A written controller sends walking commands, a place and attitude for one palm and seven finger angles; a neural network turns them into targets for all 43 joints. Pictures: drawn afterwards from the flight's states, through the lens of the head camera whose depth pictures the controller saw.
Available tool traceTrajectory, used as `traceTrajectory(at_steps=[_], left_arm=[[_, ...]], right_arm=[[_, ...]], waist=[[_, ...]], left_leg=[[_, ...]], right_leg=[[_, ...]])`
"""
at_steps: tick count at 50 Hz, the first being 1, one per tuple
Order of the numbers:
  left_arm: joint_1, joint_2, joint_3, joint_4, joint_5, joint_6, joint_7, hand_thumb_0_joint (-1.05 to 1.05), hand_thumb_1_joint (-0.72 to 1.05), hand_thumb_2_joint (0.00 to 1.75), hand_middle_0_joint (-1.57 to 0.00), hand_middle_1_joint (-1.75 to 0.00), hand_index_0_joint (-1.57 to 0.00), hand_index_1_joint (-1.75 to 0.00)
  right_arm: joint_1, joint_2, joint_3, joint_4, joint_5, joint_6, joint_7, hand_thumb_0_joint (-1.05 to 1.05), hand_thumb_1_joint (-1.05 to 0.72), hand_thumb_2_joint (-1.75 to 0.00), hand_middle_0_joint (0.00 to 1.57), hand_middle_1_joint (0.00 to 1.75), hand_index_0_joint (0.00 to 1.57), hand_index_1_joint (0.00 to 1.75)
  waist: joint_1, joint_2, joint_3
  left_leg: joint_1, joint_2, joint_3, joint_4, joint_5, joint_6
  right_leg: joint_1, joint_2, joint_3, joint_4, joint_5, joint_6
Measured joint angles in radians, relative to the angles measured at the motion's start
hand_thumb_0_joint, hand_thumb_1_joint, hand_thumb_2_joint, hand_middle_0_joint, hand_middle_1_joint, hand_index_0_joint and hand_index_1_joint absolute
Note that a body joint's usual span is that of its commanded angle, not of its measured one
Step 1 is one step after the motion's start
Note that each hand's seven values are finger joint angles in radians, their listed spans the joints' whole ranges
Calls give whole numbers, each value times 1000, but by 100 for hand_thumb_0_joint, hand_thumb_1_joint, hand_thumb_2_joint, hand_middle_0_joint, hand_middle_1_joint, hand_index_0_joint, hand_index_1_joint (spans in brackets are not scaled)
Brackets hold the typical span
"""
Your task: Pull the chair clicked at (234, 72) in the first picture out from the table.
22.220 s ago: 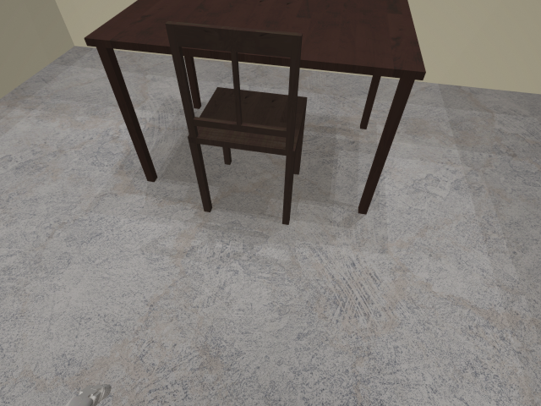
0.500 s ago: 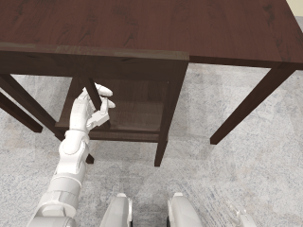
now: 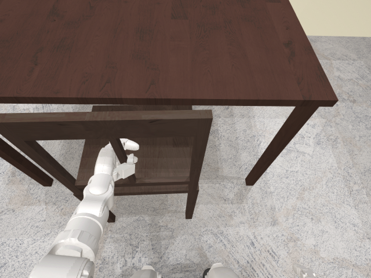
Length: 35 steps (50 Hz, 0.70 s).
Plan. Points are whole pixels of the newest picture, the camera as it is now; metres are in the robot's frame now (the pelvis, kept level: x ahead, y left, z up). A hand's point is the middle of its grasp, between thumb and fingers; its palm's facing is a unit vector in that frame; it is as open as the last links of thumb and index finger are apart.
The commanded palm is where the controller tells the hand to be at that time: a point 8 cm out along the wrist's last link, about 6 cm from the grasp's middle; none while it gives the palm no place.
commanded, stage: step backward, pulling the chair out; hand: left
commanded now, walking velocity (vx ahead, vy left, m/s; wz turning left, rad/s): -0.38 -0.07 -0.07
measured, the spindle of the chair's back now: (124, 162) +0.40 +0.15 -0.08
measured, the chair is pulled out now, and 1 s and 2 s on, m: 0.04 0.14 0.19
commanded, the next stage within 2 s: none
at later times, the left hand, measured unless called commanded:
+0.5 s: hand (140, 196) +0.30 +0.10 -0.05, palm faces +0.01 -0.99 -0.16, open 4.9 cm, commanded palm +0.28 +0.15 -0.05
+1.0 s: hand (138, 202) +0.29 +0.10 -0.05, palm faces +0.05 -0.98 -0.18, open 5.0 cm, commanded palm +0.27 +0.15 -0.04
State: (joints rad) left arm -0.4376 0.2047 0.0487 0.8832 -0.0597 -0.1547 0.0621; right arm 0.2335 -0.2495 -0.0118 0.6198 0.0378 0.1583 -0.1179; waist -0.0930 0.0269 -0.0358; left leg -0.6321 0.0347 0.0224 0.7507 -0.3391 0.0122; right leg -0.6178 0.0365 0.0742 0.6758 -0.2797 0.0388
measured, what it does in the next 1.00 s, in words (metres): shifts its weight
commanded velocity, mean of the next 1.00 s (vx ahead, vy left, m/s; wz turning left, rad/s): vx -0.38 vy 0.01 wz -0.02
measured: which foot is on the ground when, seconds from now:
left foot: down 0.00-1.00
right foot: down 0.00-1.00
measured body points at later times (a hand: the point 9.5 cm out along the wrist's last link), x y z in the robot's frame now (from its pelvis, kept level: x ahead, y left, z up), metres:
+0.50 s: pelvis -0.05 -0.02 +0.01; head +0.02 -0.04 +0.45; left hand +0.29 +0.15 -0.04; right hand +0.03 -0.29 -0.12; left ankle +0.01 +0.11 -0.71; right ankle +0.03 -0.14 -0.71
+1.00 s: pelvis -0.06 -0.03 +0.01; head +0.01 -0.06 +0.45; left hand +0.28 +0.15 -0.04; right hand +0.02 -0.28 -0.14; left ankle +0.01 +0.11 -0.71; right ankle +0.03 -0.15 -0.71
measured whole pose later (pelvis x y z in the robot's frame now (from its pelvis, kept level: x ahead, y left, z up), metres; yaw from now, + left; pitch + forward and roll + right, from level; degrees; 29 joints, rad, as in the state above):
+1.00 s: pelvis -0.06 -0.03 +0.01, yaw -1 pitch +4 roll +1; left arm -0.43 0.15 0.06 1.04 -0.09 -0.25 0.10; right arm 0.19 -0.23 -0.02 0.75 0.06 0.06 -0.12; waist -0.05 0.04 0.09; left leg -0.51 0.03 0.04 0.69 -0.35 -0.02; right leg -0.53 0.01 0.06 0.63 -0.18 0.01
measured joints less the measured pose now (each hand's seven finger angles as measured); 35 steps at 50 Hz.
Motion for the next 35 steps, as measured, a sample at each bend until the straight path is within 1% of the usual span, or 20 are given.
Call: traceTrajectory(at_steps=[5, 11, 15, 20, 25, 28, 31, 35], left_arm=[[31, 3, 11, 12, -12, -13, -10, 2, 79, 80, -34, -118, -49, -145], [65, -9, 9, 14, -20, -38, -9, 2, 79, 81, -34, -118, -49, -145], [56, -22, 3, 46, -25, -57, 3, 2, 78, 81, -35, -117, -49, -145], [31, -37, -4, 94, -28, -76, 23, 2, 77, 82, -36, -116, -50, -145], [8, -57, -23, 123, -24, -84, 43, 2, 77, 82, -36, -116, -50, -145], [5, -64, -44, 125, -19, -84, 48, 2, 77, 82, -35, -116, -50, -145], [12, -63, -66, 120, -16, -84, 48, 2, 76, 81, -35, -117, -50, -145], [28, -56, -82, 110, -18, -81, 42, 2, 76, 82, -34, -119, -50, -145]], right_arm=[[7, 3, -11, 14, -3, 8, 4, 0, -90, -90, 20, 30, 20, 30], [9, 21, -5, 36, 3, 8, 0, 0, -90, -90, 20, 30, 20, 30], [-5, 24, -1, 56, 12, -1, -5, 0, -90, -90, 20, 30, 20, 30], [-32, 11, -2, 77, 22, -18, -9, 0, -90, -90, 20, 30, 20, 30], [-51, -17, -10, 89, 31, -32, -13, 0, -90, -90, 20, 30, 20, 30], [-50, -30, -14, 92, 34, -38, -18, 0, -90, -90, 20, 30, 20, 30], [-44, -28, -14, 92, 36, -46, -24, 0, -90, -90, 20, 30, 20, 30], [-34, -8, -9, 86, 31, -58, -27, 0, -90, -90, 20, 30, 20, 30]], waist=[[-5, 4, 17], [5, 12, 39], [11, 19, 53], [12, 25, 74], [7, 26, 99], [8, 22, 105], [16, 8, 103], [33, -6, 100]], left_leg=[[44, 11, 19, -43, 25, -2], [76, 21, 19, -85, 60, -14], [83, 22, 10, -100, 83, -22], [92, 18, 1, -114, 110, -27], [109, 5, 0, -134, 126, -17], [121, -2, 6, -153, 156, -11], [131, -9, 19, -163, 157, -3], [144, -7, 42, -156, 149, 3]], right_leg=[[38, 10, 19, -46, 34, -2], [66, 19, 19, -84, 70, -12], [72, 20, 9, -90, 86, -20], [79, 16, 1, -92, 103, -24], [100, 2, -1, -116, 126, -17], [112, -7, 3, -132, 139, -8], [115, -17, 9, -134, 139, -3], [106, -30, 6, -96, 93, -13]])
